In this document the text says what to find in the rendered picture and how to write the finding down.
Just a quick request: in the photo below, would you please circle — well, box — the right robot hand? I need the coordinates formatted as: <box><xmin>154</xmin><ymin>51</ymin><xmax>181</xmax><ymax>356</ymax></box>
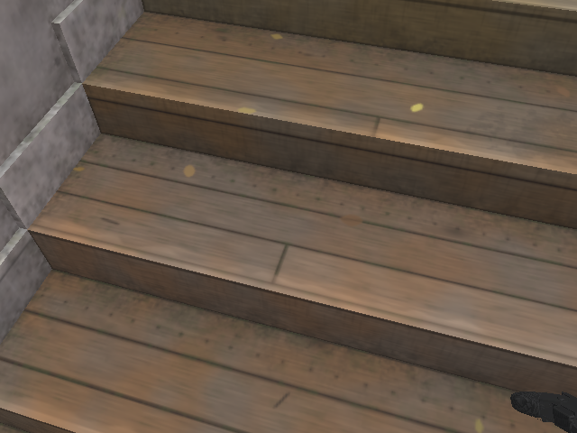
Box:
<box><xmin>510</xmin><ymin>392</ymin><xmax>577</xmax><ymax>433</ymax></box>

